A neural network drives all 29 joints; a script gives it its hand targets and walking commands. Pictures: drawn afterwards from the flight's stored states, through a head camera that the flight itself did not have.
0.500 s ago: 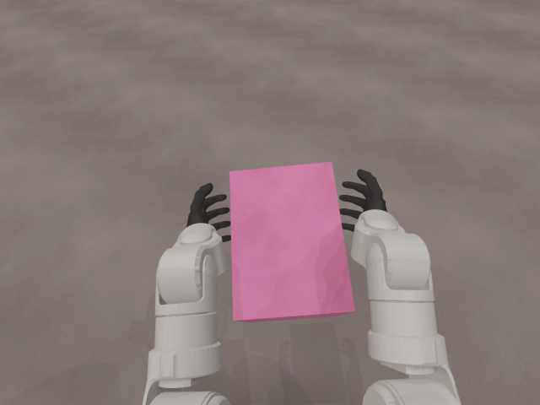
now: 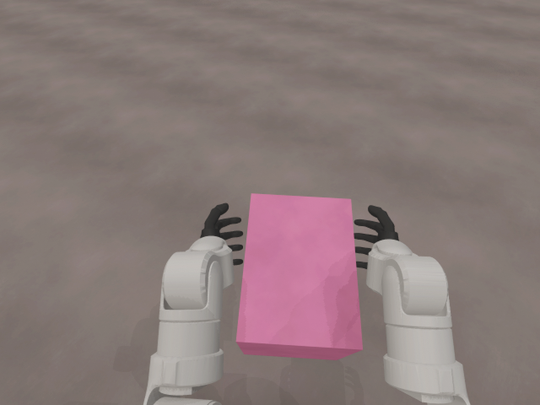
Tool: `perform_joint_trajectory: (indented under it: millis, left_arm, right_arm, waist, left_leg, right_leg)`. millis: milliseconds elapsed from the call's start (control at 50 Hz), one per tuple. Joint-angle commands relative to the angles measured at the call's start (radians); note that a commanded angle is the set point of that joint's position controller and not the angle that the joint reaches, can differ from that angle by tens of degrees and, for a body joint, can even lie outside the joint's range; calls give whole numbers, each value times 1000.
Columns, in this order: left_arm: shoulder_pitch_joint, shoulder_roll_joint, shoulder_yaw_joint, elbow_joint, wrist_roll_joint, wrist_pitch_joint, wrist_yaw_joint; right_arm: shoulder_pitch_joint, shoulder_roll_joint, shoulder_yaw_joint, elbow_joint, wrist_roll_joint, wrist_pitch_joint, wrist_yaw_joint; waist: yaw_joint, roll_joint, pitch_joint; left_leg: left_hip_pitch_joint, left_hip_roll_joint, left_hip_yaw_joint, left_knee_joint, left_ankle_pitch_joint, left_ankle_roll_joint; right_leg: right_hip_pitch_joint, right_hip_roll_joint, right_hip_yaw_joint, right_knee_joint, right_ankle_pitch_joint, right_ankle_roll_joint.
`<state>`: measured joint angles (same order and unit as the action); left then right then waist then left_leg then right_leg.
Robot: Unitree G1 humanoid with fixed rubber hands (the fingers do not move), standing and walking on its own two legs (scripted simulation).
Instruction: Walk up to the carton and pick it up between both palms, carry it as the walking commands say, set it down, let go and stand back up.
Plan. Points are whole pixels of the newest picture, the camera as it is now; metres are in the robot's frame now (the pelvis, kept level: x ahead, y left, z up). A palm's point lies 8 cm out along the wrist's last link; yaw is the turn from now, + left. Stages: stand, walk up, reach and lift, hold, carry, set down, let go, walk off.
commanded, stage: carry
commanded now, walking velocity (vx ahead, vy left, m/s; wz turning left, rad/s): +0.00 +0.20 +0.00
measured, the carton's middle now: (295, 279) +0.31 -0.02 +0.01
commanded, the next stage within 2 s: none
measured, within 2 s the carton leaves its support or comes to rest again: neither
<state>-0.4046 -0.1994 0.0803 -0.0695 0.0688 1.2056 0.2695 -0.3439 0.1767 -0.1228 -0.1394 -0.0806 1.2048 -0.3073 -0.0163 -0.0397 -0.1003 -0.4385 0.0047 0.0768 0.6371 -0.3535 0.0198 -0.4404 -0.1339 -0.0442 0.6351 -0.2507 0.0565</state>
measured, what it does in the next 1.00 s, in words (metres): stands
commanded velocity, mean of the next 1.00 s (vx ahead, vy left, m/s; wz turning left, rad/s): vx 0.00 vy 0.05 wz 0.00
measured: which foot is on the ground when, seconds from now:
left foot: down 0.00-1.00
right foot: down 0.00-1.00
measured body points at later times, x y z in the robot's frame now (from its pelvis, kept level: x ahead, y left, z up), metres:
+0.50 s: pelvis -0.02 +0.02 +0.00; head -0.03 +0.02 +0.45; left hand +0.28 +0.15 +0.09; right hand +0.30 -0.09 +0.10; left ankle +0.05 +0.12 -0.72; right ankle +0.04 -0.16 -0.72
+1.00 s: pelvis -0.02 -0.04 +0.00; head -0.04 -0.06 +0.45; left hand +0.30 +0.06 +0.10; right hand +0.28 -0.18 +0.09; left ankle +0.05 +0.12 -0.72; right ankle +0.04 -0.16 -0.72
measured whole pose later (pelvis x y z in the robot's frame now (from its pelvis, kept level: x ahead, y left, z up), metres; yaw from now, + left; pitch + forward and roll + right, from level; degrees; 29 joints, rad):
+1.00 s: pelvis -0.02 -0.04 +0.00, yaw -1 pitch +1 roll +1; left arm -0.41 -0.20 0.13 -0.04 0.10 1.21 0.26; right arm -0.37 0.19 -0.10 -0.10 -0.09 1.22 -0.29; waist -0.02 0.02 -0.07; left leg -0.38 0.11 0.06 0.53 -0.16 -0.06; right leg -0.40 -0.05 -0.09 0.58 -0.20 -0.01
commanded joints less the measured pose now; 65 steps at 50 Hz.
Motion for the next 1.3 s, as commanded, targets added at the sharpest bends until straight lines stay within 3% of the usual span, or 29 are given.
perform_joint_trajectory:
  millis: [0,60,100,180,200,260,320,360,380,400,420,480,520,540,580,600,620,680,800,880,920,940,1000,1020,1060,1100,1120,1180,1280]
  left_arm:
    - [-335,-1015,-395,-214,-244,-50,-187]
    - [-328,-1038,-420,-214,-265,-58,-189]
    - [-431,-1028,-430,-222,-280,-56,-196]
    - [-407,-1032,-452,-216,-312,-41,-216]
    - [-398,-1050,-457,-168,-316,-32,-222]
    - [-415,-1068,-470,-121,-330,-20,-240]
    - [-481,-1072,-497,-174,-354,-26,-248]
    - [-495,-1084,-514,-221,-368,-34,-247]
    - [-476,-1083,-509,-193,-367,-37,-249]
    - [-482,-1074,-511,-198,-363,-33,-244]
    - [-456,-1064,-487,-186,-341,-32,-242]
    - [-434,-1053,-477,-160,-325,-28,-245]
    - [-439,-1046,-468,-172,-319,-39,-240]
    - [-461,-1054,-474,-202,-326,-45,-241]
    - [-424,-1039,-450,-182,-303,-47,-237]
    - [-431,-1047,-439,-160,-309,-42,-237]
    - [-396,-1053,-452,-155,-302,-37,-234]
    - [-365,-1054,-429,-138,-289,-43,-234]
    - [-343,-1039,-388,-91,-256,-30,-229]
    - [-379,-1047,-383,-122,-260,-41,-225]
    - [-390,-1076,-408,-138,-290,-41,-230]
    - [-425,-1075,-415,-147,-287,-41,-235]
    - [-392,-1054,-410,-163,-281,-40,-232]
    - [-434,-1072,-420,-179,-288,-39,-235]
    - [-374,-1061,-420,-146,-281,-38,-227]
    - [-421,-1064,-429,-176,-293,-39,-231]
    - [-424,-1095,-434,-154,-295,-33,-233]
    - [-374,-1095,-439,-179,-308,-41,-233]
    - [-387,-1062,-451,-211,-294,-35,-224]
  right_arm:
    - [-462,1096,540,-126,348,-44,248]
    - [-398,1110,526,-94,330,-39,253]
    - [-370,1112,500,-53,293,-39,246]
    - [-353,1091,489,-76,270,-38,237]
    - [-368,1081,477,-76,257,-36,231]
    - [-416,1059,454,-101,236,-49,222]
    - [-414,1089,448,-77,235,-50,227]
    - [-383,1105,446,-77,240,-51,233]
    - [-380,1084,440,-78,231,-54,232]
    - [-387,1094,441,-59,236,-50,233]
    - [-380,1098,454,-53,242,-42,239]
    - [-396,1088,459,-49,249,-45,242]
    - [-375,1087,470,-49,252,-46,248]
    - [-391,1120,486,-47,261,-42,255]
    - [-399,1102,495,-49,275,-39,264]
    - [-415,1111,495,-56,278,-42,255]
    - [-389,1090,492,-70,274,-42,257]
    - [-438,1097,532,-126,300,-45,261]
    - [-410,1078,530,-72,302,-22,265]
    - [-441,1097,542,-93,319,-26,270]
    - [-429,1108,534,-112,320,-31,263]
    - [-465,1105,536,-128,316,-36,265]
    - [-420,1097,534,-113,325,-28,271]
    - [-464,1120,539,-123,327,-31,271]
    - [-385,1084,520,-94,313,-28,267]
    - [-412,1099,524,-107,314,-27,269]
    - [-454,1097,525,-145,316,-33,265]
    - [-423,1109,541,-165,327,-37,261]
    - [-368,1102,519,-103,318,-27,267]
  waist:
    - [33,261,-445]
    - [37,158,-423]
    - [27,36,-415]
    - [26,-13,-399]
    - [26,-9,-340]
    - [23,124,-340]
    - [22,108,-374]
    - [27,126,-394]
    - [25,76,-415]
    - [23,118,-396]
    - [26,74,-397]
    - [23,161,-346]
    - [25,103,-359]
    - [23,12,-375]
    - [22,27,-364]
    - [17,-13,-382]
    - [19,48,-377]
    - [18,-24,-385]
    - [18,14,-320]
    - [10,-49,-350]
    - [13,-2,-385]
    - [9,-38,-365]
    - [12,19,-354]
    - [7,-16,-328]
    - [12,44,-366]
    - [9,-25,-372]
    - [10,18,-366]
    - [9,-36,-397]
    - [15,58,-406]
  left_leg:
    - [272,232,-227,-230,519,78]
    - [270,183,-113,-144,479,70]
    - [151,142,-104,-145,290,46]
    - [163,121,-67,-138,123,32]
    - [145,163,-122,-176,152,32]
    - [225,212,-176,-269,83,60]
    - [235,220,-178,-279,59,66]
    - [231,185,-114,-255,100,42]
    - [241,180,-109,-224,156,37]
    - [247,192,-139,-252,152,35]
    - [227,181,-116,-259,87,33]
    - [184,206,-146,-314,-14,26]
    - [188,171,-104,-241,74,11]
    - [188,162,-80,-216,74,11]
    - [207,154,-85,-223,97,-4]
    - [232,168,-92,-197,106,6]
    - [203,177,-107,-209,110,8]
    - [205,153,-65,-160,179,-6]
    - [162,151,-62,-175,92,-9]
    - [190,142,-34,-137,159,-27]
    - [204,153,-55,-138,183,-13]
    - [181,151,-52,-126,192,-24]
    - [190,148,-42,-150,98,-26]
    - [166,147,-65,-147,102,-17]
    - [221,145,-53,-147,141,-16]
    - [205,136,-38,-137,140,-16]
    - [211,144,-52,-146,146,-13]
    - [216,146,-43,-127,182,-6]
    - [204,167,-79,-174,185,-10]
  right_leg:
    - [94,-5,-32,34,4,-9]
    - [99,4,-55,-18,21,-10]
    - [200,-39,11,-42,106,-48]
    - [171,-97,77,-95,89,-66]
    - [110,-63,39,-70,30,-43]
    - [50,2,-41,-44,-45,-13]
    - [78,-1,-40,-60,-39,-13]
    - [126,-6,-37,-89,20,-17]
    - [154,-21,-27,-99,58,-15]
    - [133,-3,-43,-81,19,-7]
    - [137,-6,-37,-100,-4,-10]
    - [122,0,-41,-93,-16,-8]
    - [175,-39,3,-154,39,-20]
    - [197,-25,-20,-164,42,-15]
    - [136,-38,12,-162,-9,-27]
    - [151,-37,19,-184,-18,-26]
    - [165,-37,16,-168,35,-20]
    - [183,-49,38,-174,98,-33]
    - [157,-43,52,-220,-3,-55]
    - [177,-54,55,-208,91,-80]
    - [196,-40,55,-185,147,-77]
    - [193,-47,59,-188,166,-78]
    - [136,-45,79,-226,-17,-86]
    - [135,-38,72,-242,-27,-80]
    - [125,-37,78,-220,34,-87]
    - [141,-37,62,-220,15,-83]
    - [144,-36,72,-215,29,-89]
    - [178,-30,50,-194,105,-78]
    - [191,-4,38,-169,38,-81]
